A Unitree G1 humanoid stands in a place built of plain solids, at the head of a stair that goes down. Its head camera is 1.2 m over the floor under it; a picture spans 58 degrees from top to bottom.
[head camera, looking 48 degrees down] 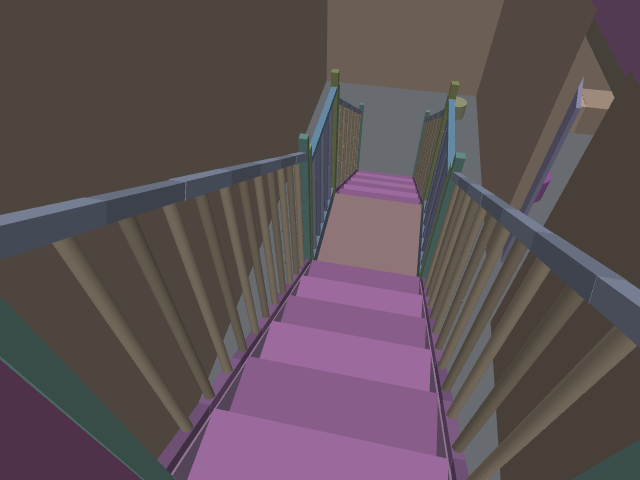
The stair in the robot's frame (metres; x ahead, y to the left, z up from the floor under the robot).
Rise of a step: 0.18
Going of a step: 0.28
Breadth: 0.73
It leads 12 degrees to the right of straight ahead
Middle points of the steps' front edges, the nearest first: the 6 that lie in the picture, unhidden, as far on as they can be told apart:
0.45 -0.02 -0.18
0.72 -0.08 -0.36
0.99 -0.13 -0.55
1.27 -0.19 -0.73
1.54 -0.25 -0.91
1.81 -0.30 -1.10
